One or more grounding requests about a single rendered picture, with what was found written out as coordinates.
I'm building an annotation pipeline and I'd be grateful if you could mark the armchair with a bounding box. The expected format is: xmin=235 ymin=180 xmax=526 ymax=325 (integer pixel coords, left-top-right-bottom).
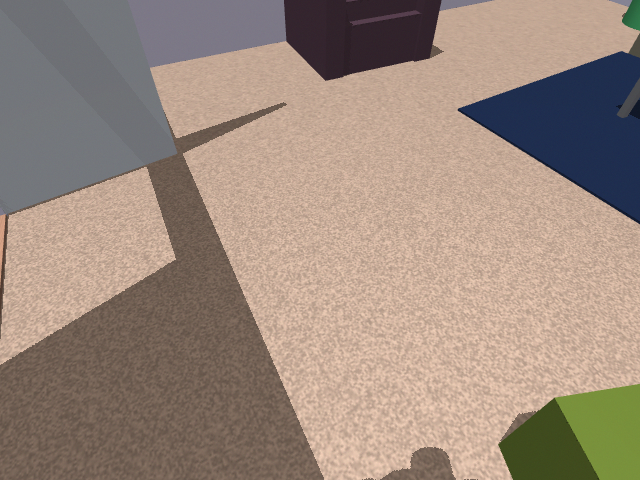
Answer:
xmin=284 ymin=0 xmax=442 ymax=81

